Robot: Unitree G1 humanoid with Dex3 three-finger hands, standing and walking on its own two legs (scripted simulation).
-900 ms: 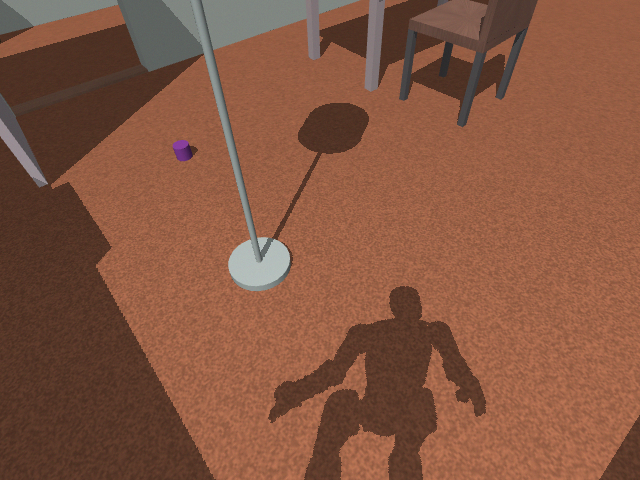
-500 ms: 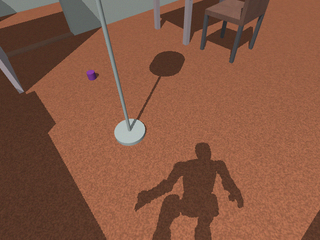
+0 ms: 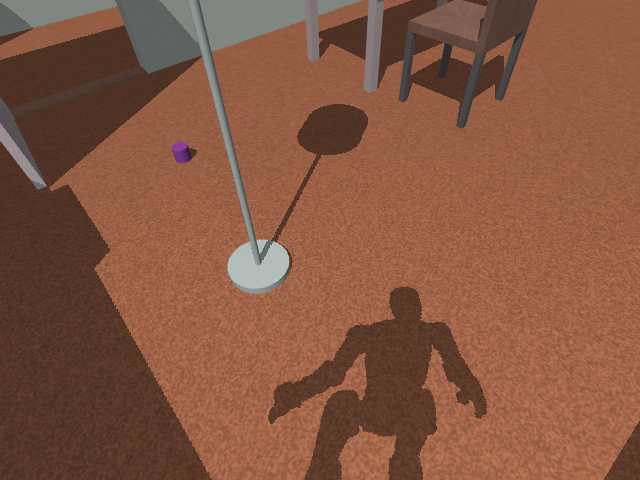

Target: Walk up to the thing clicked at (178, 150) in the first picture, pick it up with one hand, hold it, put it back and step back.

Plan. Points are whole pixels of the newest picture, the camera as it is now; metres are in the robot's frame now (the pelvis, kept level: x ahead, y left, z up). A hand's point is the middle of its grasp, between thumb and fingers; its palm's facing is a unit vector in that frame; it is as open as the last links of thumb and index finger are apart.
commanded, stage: stand
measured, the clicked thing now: (181, 152) +1.77 +0.77 -0.74
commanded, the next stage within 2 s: walk up in 0.22 s
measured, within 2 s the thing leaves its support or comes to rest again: neither
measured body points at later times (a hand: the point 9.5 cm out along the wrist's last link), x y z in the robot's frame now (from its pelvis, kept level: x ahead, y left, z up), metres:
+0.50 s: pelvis -0.01 +0.00 -0.02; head +0.02 +0.00 +0.43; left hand +0.10 +0.31 -0.14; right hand +0.06 -0.33 -0.13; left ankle -0.01 +0.13 -0.75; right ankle -0.03 -0.10 -0.72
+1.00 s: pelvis -0.02 +0.03 -0.03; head +0.03 +0.03 +0.41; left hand +0.19 +0.29 -0.15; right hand -0.05 -0.30 -0.14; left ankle +0.04 +0.14 -0.75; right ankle -0.03 -0.11 -0.72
